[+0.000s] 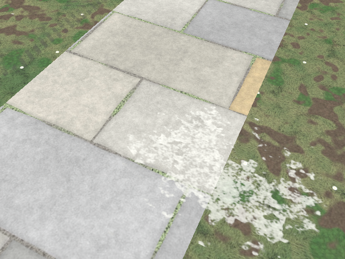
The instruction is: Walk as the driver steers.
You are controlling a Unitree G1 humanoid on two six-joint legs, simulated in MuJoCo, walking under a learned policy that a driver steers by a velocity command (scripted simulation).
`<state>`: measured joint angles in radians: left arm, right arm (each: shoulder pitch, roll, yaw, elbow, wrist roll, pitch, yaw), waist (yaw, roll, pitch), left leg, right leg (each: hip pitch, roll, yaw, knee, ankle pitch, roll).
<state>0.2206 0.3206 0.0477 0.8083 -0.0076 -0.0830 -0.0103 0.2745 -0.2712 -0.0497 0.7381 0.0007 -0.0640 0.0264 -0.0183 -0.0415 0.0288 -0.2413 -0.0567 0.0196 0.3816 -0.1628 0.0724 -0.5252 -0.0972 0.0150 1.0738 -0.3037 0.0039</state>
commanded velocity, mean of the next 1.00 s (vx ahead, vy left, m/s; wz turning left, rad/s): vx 0.28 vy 0.00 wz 0.52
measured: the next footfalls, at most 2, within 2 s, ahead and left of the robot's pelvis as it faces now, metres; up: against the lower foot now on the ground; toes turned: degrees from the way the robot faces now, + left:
right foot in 0.30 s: +0.35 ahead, -0.13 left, +0.00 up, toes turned +10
left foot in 0.76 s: +0.42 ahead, +0.15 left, +0.00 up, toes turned +25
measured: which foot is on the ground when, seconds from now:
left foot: down 0.00-0.30, up 0.32-0.74, down 0.76-1.00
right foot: up 0.00-0.28, down 0.30-0.76, up 0.78-1.00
